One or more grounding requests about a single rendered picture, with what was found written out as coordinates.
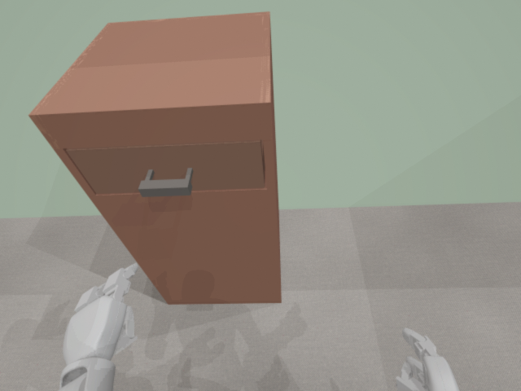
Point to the left robot forearm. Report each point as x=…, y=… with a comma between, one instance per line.
x=88, y=374

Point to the robot right hand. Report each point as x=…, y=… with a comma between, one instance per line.
x=433, y=374

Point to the robot left hand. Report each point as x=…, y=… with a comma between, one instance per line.
x=103, y=325

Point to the cabinet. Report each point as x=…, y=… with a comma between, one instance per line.
x=181, y=80

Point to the drawer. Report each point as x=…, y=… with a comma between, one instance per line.
x=216, y=165

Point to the handle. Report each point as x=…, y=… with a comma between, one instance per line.
x=167, y=187

